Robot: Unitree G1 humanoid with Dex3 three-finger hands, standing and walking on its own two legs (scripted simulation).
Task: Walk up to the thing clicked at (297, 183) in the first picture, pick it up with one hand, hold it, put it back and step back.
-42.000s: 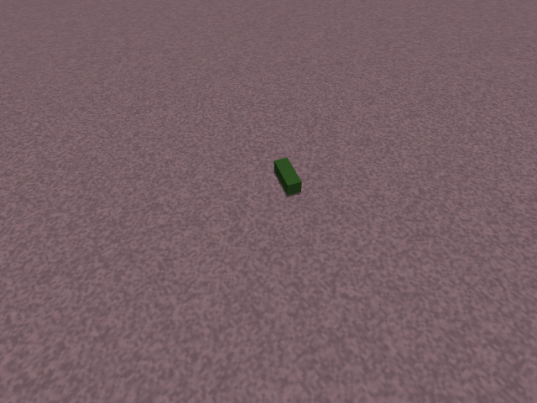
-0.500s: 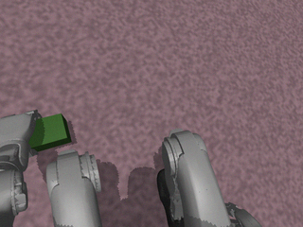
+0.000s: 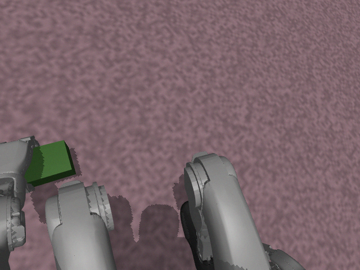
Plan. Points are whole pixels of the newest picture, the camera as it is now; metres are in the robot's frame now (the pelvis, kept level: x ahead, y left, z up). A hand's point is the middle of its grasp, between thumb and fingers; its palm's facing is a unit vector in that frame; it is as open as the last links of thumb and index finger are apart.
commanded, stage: open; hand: left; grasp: from above
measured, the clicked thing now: (24, 170) +0.38 +0.29 -0.25
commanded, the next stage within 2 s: withdraw in 0.78 s
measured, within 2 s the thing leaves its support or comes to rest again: neither
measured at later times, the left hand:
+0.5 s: hand (20, 168) +0.38 +0.29 -0.22, palm faces -0.41 -0.15 -0.90, open 13.5 cm
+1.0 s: hand (20, 168) +0.38 +0.29 -0.22, palm faces -0.41 -0.15 -0.90, open 13.6 cm
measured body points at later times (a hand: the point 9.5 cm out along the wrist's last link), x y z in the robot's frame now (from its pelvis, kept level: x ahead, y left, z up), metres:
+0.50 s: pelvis +0.00 +0.01 +0.00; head +0.22 +0.11 +0.37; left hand +0.40 +0.30 -0.17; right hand +0.06 -0.26 -0.08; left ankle +0.06 +0.13 -0.25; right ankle +0.11 -0.14 -0.25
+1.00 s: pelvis +0.00 +0.01 +0.00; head +0.22 +0.11 +0.38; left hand +0.40 +0.30 -0.17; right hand +0.06 -0.27 -0.08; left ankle +0.06 +0.13 -0.25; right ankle +0.11 -0.14 -0.25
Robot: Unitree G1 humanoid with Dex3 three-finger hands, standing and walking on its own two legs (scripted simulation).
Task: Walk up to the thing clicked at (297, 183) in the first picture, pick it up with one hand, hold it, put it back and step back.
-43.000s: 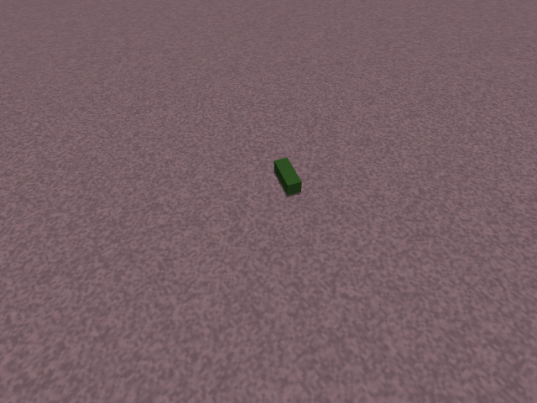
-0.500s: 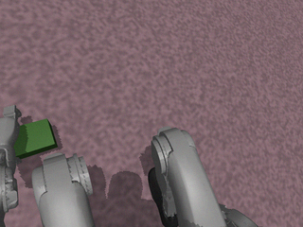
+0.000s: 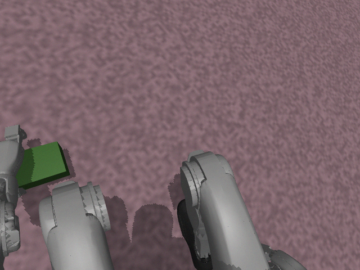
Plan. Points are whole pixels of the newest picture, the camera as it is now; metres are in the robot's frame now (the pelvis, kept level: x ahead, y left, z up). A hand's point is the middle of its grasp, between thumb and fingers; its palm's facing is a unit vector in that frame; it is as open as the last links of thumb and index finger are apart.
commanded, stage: withdraw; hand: left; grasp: from above
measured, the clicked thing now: (16, 173) +0.37 +0.30 -0.25
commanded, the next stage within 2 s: home in 0.90 s
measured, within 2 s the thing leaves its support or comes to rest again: neither
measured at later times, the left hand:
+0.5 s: hand out of the picture +0.36 +0.31 -0.04, palm faces -0.44 -0.12 -0.89, open 14.1 cm
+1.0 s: hand out of the picture +0.39 +0.31 -0.11, palm faces -0.32 -0.07 -0.94, open 14.0 cm
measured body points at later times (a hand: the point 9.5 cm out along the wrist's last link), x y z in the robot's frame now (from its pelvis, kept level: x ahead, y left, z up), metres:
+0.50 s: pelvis -0.01 -0.02 +0.09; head +0.17 +0.04 +0.50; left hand +0.38 +0.32 +0.01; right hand +0.17 -0.26 -0.03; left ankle +0.06 +0.13 -0.25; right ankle +0.11 -0.15 -0.25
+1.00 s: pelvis -0.01 -0.01 +0.04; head +0.19 +0.07 +0.44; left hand +0.40 +0.31 -0.06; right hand +0.08 -0.29 -0.06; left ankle +0.06 +0.13 -0.25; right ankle +0.11 -0.14 -0.25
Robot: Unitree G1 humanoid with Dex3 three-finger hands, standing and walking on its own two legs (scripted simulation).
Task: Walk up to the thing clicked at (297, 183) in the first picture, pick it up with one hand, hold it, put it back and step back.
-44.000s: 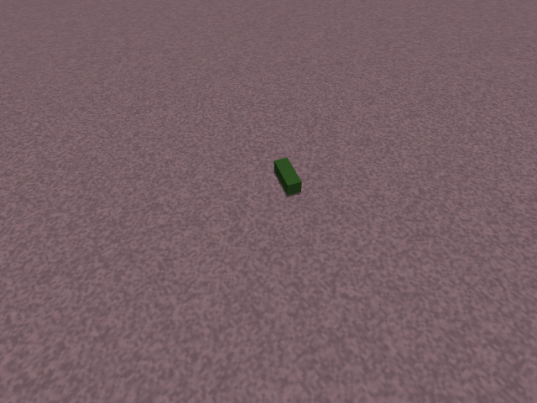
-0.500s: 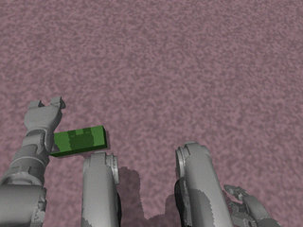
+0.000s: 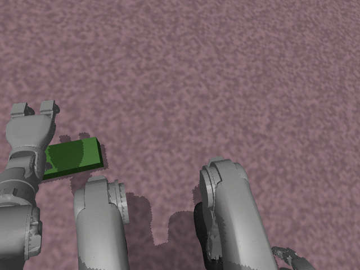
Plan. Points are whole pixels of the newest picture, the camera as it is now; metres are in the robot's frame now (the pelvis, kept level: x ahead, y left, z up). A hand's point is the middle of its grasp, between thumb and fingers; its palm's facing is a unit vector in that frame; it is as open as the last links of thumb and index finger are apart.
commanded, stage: home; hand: left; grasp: from above
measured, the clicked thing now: (62, 159) +0.41 +0.27 -0.29
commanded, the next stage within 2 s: none
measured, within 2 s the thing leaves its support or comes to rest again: neither
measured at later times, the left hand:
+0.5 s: hand out of the picture +0.30 +0.26 +0.04, palm faces -0.31 -0.54 -0.78, open 8.4 cm
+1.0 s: hand out of the picture +0.23 +0.21 +0.27, palm faces +0.08 -0.94 -0.32, open 7.4 cm
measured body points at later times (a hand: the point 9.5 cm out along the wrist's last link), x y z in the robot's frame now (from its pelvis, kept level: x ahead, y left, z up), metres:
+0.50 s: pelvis +0.01 +0.00 +0.16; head +0.17 +0.04 +0.57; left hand +0.32 +0.29 +0.09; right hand +0.21 -0.26 +0.04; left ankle +0.09 +0.14 -0.29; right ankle +0.11 -0.14 -0.29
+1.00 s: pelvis +0.05 +0.00 +0.33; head +0.12 +0.02 +0.77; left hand +0.22 +0.25 +0.29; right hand +0.25 -0.21 +0.25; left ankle +0.08 +0.14 -0.29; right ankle +0.11 -0.14 -0.29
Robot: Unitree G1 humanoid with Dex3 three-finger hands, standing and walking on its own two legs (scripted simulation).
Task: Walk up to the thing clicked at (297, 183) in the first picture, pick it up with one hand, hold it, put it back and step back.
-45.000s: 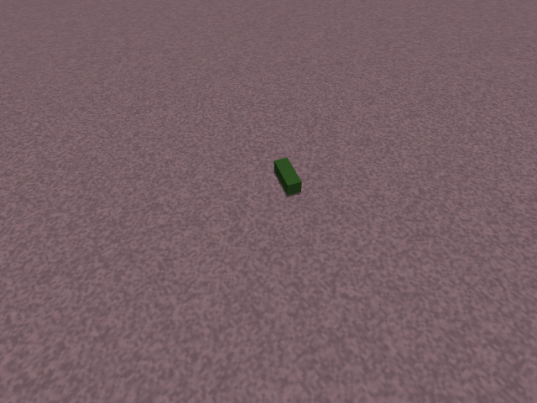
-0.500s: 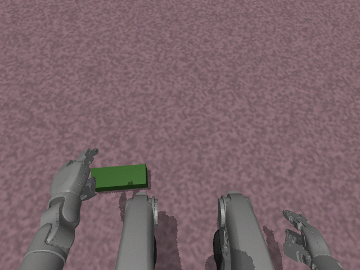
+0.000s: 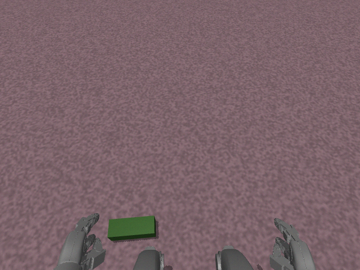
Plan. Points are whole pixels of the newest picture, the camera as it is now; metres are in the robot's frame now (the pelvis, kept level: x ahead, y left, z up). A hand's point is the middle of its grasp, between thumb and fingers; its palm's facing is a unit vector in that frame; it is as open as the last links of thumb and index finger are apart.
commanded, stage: home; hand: left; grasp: from above
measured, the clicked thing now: (132, 228) +0.39 +0.24 -0.62
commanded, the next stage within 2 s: none
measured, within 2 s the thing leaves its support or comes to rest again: neither
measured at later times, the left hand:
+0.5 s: hand (95, 252) +0.19 +0.18 +0.01, palm faces +0.08 -0.98 -0.19, open 7.4 cm
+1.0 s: hand (95, 251) +0.19 +0.18 +0.02, palm faces +0.06 -0.98 -0.20, open 7.4 cm
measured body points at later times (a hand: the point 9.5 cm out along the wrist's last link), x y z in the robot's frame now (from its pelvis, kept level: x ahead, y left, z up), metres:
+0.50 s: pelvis +0.03 +0.00 +0.06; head +0.05 +0.00 +0.51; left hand +0.18 +0.23 +0.03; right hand +0.21 -0.24 +0.01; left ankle +0.04 +0.13 -0.62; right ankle +0.04 -0.15 -0.62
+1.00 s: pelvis +0.03 +0.00 +0.06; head +0.04 +0.00 +0.51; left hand +0.18 +0.23 +0.03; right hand +0.19 -0.25 +0.00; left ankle +0.04 +0.13 -0.62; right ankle +0.04 -0.15 -0.62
